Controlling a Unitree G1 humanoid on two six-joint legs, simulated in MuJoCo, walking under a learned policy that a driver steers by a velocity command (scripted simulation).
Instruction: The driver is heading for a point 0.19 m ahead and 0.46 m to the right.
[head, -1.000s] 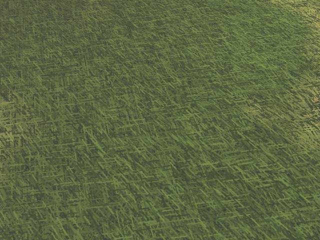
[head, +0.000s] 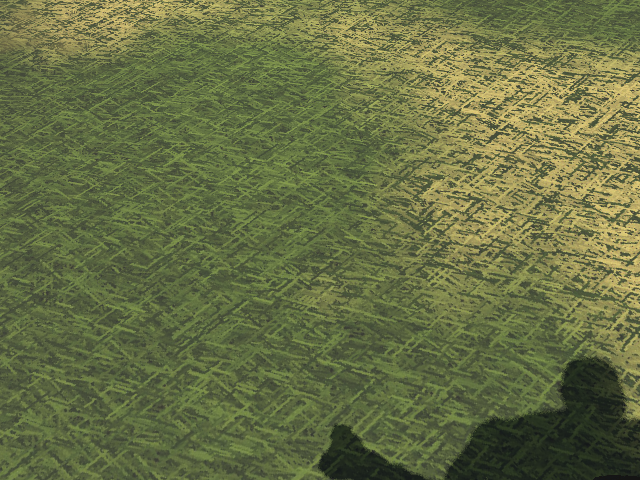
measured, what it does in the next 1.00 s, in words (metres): walks ahead, turning right: left foot, then right foot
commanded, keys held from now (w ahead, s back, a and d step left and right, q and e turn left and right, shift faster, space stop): e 0.12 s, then w+e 0.28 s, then w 0.50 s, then w+e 0.10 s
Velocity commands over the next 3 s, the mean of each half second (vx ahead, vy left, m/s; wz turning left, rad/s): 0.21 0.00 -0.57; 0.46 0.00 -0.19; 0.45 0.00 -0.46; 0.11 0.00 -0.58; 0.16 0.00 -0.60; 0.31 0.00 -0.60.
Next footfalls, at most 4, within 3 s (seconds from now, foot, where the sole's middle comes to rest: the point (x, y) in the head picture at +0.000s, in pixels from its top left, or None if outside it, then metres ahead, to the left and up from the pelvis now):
0.16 left None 0.08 0.15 -0.77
0.64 right None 0.15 -0.18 -0.77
1.12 left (403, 407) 0.56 -0.10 -0.77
1.60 right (560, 379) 0.62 -0.44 -0.77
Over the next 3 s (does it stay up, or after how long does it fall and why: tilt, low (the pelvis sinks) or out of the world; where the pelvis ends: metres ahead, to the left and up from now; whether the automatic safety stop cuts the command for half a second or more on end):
stays up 0.67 -0.56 -0.02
